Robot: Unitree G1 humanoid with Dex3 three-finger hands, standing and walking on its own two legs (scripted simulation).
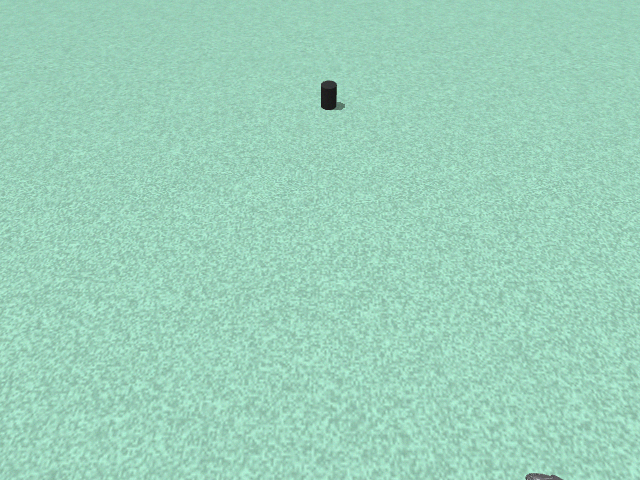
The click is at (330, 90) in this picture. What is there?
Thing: squat round
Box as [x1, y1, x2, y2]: [321, 81, 336, 109]
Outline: 324,81 321,83 321,106 325,109 332,109 335,107 336,83 333,81
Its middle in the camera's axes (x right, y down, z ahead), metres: +0.05 -0.82 +2.18
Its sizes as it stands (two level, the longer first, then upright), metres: 0.089 0.089 0.131
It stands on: the floor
